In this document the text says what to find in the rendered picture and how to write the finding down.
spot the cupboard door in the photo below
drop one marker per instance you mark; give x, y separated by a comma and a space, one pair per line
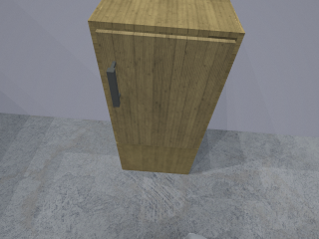
168, 84

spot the handle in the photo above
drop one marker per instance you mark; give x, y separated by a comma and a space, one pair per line
113, 85

